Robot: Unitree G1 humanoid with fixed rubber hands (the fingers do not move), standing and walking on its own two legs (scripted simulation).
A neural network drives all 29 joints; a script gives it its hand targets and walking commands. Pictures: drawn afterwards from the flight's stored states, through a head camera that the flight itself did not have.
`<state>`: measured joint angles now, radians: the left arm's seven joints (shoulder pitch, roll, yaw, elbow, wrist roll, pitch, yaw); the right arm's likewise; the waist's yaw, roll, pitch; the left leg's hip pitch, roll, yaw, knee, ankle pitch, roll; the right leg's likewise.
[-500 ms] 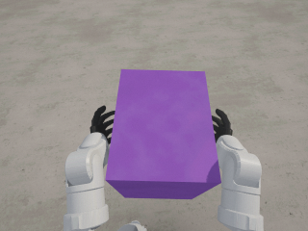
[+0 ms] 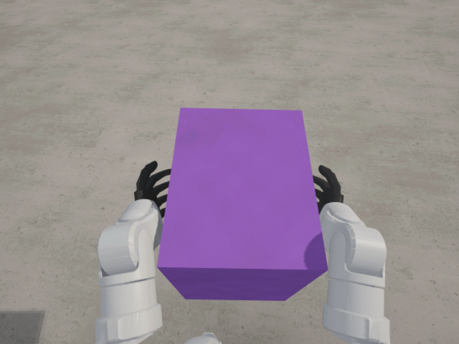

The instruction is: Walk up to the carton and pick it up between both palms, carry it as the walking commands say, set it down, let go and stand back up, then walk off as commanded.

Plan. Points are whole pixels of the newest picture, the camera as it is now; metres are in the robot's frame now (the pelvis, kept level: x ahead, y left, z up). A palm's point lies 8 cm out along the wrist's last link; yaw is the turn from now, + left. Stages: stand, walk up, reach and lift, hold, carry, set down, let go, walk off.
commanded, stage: carry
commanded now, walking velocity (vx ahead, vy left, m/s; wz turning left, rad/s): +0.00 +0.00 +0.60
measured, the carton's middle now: (237, 214) +0.34 +0.00 +0.03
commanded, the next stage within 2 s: none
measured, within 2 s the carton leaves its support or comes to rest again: neither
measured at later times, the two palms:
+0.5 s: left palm (44, 287) +0.20 +0.27 +0.09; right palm (241, 227) +0.30 -0.01 +0.07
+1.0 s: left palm out of the picture +0.05 +0.33 +0.09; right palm (174, 275) +0.22 +0.09 +0.07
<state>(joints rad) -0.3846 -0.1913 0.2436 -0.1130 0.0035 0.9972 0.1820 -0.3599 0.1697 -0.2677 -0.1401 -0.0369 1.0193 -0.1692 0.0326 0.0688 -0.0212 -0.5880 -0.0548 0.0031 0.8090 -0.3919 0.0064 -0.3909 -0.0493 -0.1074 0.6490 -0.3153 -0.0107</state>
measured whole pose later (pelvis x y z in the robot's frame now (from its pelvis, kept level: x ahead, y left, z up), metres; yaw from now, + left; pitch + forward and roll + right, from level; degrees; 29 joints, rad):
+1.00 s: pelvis -0.13 +0.01 -0.01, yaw +35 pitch +4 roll +0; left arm -0.43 -0.14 0.27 -0.07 -0.02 1.01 0.18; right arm -0.42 0.19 -0.28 -0.07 -0.06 1.00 -0.18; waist 0.04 0.05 -0.02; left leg -0.53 -0.02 0.00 0.66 -0.21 0.03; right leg -0.48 -0.05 -0.09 0.83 -0.49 0.09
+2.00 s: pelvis -0.21 +0.02 +0.01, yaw +58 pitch +2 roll +0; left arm -0.29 -0.16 0.21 -0.12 0.04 1.10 0.17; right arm -0.29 0.16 -0.19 -0.09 -0.05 1.09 -0.17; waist 0.02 0.02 -0.14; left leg -0.28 0.00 0.14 0.48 -0.24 0.04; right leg -0.23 -0.11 -0.15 0.51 -0.29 0.04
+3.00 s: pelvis -0.20 -0.05 +0.01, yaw +57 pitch +2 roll +0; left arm -0.26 -0.15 0.15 -0.09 0.05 1.03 0.14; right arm -0.21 0.14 -0.17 -0.11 -0.07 1.03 -0.15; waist 0.00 0.03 -0.11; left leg -0.38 0.07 0.13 0.53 -0.18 0.00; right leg -0.34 -0.05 -0.16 0.56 -0.25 -0.03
